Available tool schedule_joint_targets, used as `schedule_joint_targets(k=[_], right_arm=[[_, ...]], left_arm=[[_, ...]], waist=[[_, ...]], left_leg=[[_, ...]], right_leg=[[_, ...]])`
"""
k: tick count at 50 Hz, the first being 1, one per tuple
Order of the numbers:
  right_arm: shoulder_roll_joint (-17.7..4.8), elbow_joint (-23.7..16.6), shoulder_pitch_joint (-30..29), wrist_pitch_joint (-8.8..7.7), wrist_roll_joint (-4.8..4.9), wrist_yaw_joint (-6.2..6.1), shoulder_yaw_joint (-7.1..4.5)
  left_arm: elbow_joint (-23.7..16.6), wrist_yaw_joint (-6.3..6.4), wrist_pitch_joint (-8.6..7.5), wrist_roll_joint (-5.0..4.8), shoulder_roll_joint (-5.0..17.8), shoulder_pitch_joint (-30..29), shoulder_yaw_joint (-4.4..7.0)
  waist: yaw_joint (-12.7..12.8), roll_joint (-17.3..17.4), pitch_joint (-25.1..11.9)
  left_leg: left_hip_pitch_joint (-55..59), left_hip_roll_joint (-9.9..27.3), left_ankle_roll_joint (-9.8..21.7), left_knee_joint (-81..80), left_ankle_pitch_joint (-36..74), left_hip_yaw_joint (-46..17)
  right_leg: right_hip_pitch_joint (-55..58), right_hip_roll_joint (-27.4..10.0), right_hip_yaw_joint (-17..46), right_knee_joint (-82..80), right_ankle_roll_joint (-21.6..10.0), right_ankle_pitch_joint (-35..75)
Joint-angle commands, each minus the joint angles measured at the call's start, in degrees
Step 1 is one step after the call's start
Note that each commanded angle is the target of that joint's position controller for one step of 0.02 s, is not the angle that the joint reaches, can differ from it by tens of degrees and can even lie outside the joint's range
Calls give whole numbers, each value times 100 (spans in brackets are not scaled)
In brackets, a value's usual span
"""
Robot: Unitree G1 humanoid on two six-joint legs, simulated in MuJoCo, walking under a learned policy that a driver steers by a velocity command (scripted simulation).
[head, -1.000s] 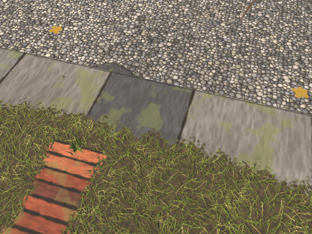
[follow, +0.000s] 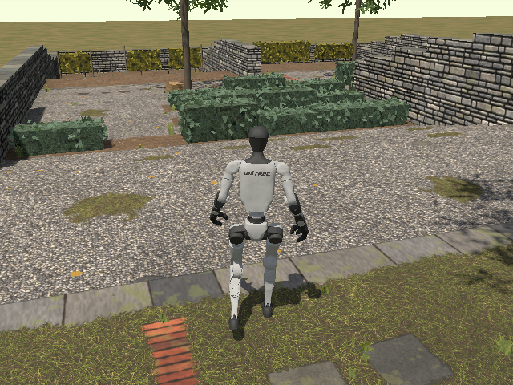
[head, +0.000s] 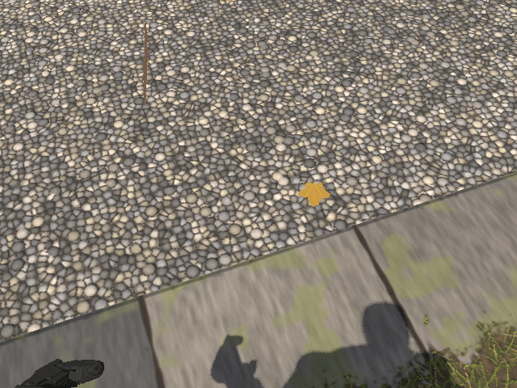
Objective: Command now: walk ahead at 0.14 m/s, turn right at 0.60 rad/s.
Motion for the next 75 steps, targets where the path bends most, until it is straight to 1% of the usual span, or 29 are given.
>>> schedule_joint_targets(k=[1,5,7,11,16,18,19,20,21,23,25,30,34,37,38,40,44,48,49,50,51,52,54,57,62,68,73,74,75], right_arm=[[-715,-531,-43,-33,-32,-64,-105],[-572,-497,137,164,-110,-141,-95],[-463,-522,1,199,-125,-173,-60],[-403,-624,-385,289,-76,-162,-46],[-277,-638,-399,225,-53,-64,10],[-31,-566,-197,163,-101,36,71],[-210,-626,-294,150,-194,60,53],[-717,-782,-527,154,-253,37,-27],[-551,-710,-775,164,-258,38,1],[-474,-719,-608,166,-139,58,-8],[-723,-767,-538,145,-55,51,-81],[-717,-983,-294,278,39,-61,-175],[-624,-1242,-344,378,82,-64,-212],[-522,-1330,-251,406,52,9,-220],[-701,-1347,-326,423,54,31,-308],[-520,-1270,-215,513,120,43,-287],[-245,-1401,-405,558,131,154,-142],[-455,-1270,178,576,91,191,-288],[-710,-1283,307,561,46,135,-378],[-1538,-1514,370,523,-5,35,-538],[-1491,-1603,503,393,-243,111,-481],[-1335,-1548,363,289,-291,143,-435],[-956,-1538,-148,283,-27,51,-334],[-814,-1575,-288,361,-12,-68,-252],[-877,-1519,-44,420,21,-178,-304],[-967,-1566,-109,506,12,-138,-367],[-945,-1617,-352,578,123,-117,-380],[-872,-1625,-412,590,155,-132,-353],[-636,-1604,-182,582,102,-136,-282]], left_arm=[[-353,82,-39,-128,811,580,256],[-357,187,28,38,848,259,260],[-303,266,65,10,929,341,291],[-332,387,222,-52,931,256,292],[-173,321,254,90,458,366,71],[0,267,220,115,109,426,-100],[151,249,170,159,32,776,-130],[211,250,118,246,152,1239,-91],[196,252,82,232,213,1190,-58],[101,307,109,161,490,366,40],[65,351,177,157,401,341,55],[82,357,93,88,225,393,119],[108,336,83,62,363,510,246],[84,395,61,109,612,611,299],[38,432,23,117,581,671,263],[23,470,9,30,635,291,257],[106,464,172,-3,828,122,324],[252,427,202,-180,779,280,312],[371,402,190,-122,550,585,267],[117,371,192,226,158,579,122],[-67,411,131,160,445,-144,183],[-35,448,140,10,597,-282,229],[191,538,195,40,616,-116,272],[309,495,190,29,496,75,250],[314,454,137,-6,341,-258,159],[364,342,13,-63,416,-347,164],[480,223,-113,-94,468,-12,205],[568,215,-126,-61,517,209,229],[563,232,-110,21,768,313,279]], waist=[[347,4,-1662],[-35,-347,-1354],[15,-353,-1453],[130,-566,-1352],[315,-821,-1324],[132,-724,-1238],[269,-476,-1087],[713,432,-932],[862,1091,-804],[427,837,-536],[401,955,-404],[243,743,-675],[202,-33,-807],[245,-1308,-955],[333,-932,-944],[135,-401,-791],[282,-873,-904],[73,-745,-1135],[119,-23,-991],[311,1997,-912],[-222,1580,-1304],[-149,998,-1096],[142,549,-879],[288,673,-1069],[102,741,-1066],[29,925,-935],[238,917,-1058],[348,820,-1108],[246,280,-1287]], left_leg=[[-2175,196,-9,788,550,-637],[-1204,111,-95,-291,892,-510],[-1177,14,-181,-763,1067,-532],[-1068,-108,-218,-1535,1579,-654],[-255,94,-77,-2534,1588,-441],[686,58,119,-3935,2308,-305],[954,302,281,-4293,2861,-641],[849,943,650,-4375,3730,-1408],[33,1072,1033,-4616,2858,-1686],[-438,659,797,-4748,1627,-1575],[-397,642,773,-4735,1731,-1716],[-17,573,978,-4269,2628,-2051],[-492,62,712,-3521,2429,-1671],[-1450,-380,215,-1260,102,-558],[-1699,-218,103,-157,-377,-589],[-1741,80,17,-70,70,-632],[-748,106,-4,-1620,714,25],[477,-305,322,-3697,2026,452],[1082,-79,554,-4244,2939,-199],[1872,1672,1382,-4417,5262,-2745],[1491,2163,2342,-4673,5414,-3451],[1292,1886,2218,-4749,4699,-3043],[1157,1296,1608,-4655,3871,-2382],[921,956,1503,-4651,4117,-2060],[1236,840,1491,-4644,3386,-2352],[877,733,1565,-4613,2990,-2968],[942,486,1385,-4259,3646,-3291],[724,333,1186,-4085,3373,-3124],[180,29,883,-3521,2255,-2719]], right_leg=[[3013,-1691,2555,-1292,-1272,2071],[1478,-1268,1990,-1523,-1112,2481],[1437,-1195,1976,-1482,-1084,2380],[1234,-969,2240,-1599,-830,311],[1258,-1130,2166,-1331,-728,-9],[1070,-957,1889,-1124,-433,-235],[954,-707,1676,-934,-115,-634],[866,-196,1174,-414,197,-1411],[1446,-118,752,-602,433,-1136],[1831,-127,648,-493,486,-638],[1737,-129,562,-415,436,-602],[1575,-127,313,-283,418,-504],[1970,-600,712,-743,114,-263],[2482,-2490,2441,-1477,-1104,1291],[2451,-2778,2553,-1498,-1374,1937],[2300,-2351,1679,-1427,-996,1803],[2046,-1763,406,-1318,-646,1916],[1886,-1759,2,-547,-233,1009],[1182,-1433,-455,324,216,35],[-667,-645,-788,2276,876,-2938],[-1053,-275,240,3274,931,-3318],[-1121,-375,449,3596,867,-2892],[-1133,-547,531,3339,852,-1928],[-608,-365,464,3241,970,-1262],[-494,-243,597,1810,1049,-1057],[267,-71,668,740,955,-1349],[1226,-5,574,-809,731,-850],[1768,-181,538,-1424,630,-127],[2506,-977,1128,-1558,332,397]])
Velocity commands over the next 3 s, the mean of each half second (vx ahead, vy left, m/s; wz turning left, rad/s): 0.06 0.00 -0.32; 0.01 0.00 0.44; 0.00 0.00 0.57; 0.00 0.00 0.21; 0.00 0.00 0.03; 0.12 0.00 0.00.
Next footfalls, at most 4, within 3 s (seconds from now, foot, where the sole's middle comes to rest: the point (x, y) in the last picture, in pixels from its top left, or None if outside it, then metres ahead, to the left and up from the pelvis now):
0.38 left None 0.16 0.16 -0.75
0.98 left None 0.12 0.19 -0.75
1.50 right None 0.19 -0.01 -0.75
1.84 left None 0.05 0.22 -0.75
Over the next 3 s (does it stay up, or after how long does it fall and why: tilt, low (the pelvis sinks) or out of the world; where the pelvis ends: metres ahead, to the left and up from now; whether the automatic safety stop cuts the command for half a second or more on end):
stays up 0.14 0.10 0.01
